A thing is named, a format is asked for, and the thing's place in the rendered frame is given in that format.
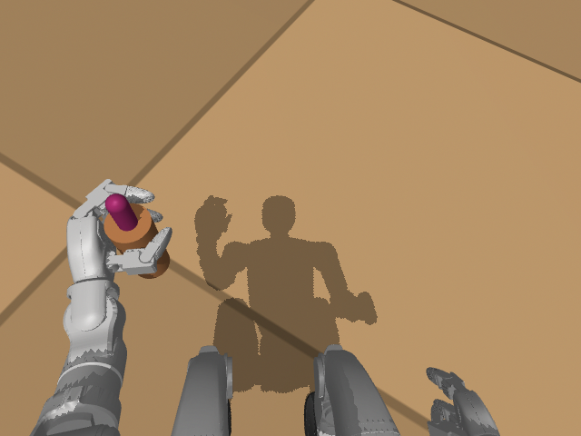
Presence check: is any left robot hand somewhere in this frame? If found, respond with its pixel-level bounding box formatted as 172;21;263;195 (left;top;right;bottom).
66;179;172;283

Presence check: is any bottle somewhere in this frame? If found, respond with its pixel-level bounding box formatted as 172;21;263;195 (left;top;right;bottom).
103;193;170;279

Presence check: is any left robot arm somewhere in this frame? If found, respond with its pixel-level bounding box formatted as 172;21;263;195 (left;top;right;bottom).
30;278;127;436

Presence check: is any right robot hand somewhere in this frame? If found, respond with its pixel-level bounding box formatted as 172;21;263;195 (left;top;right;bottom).
426;367;500;436

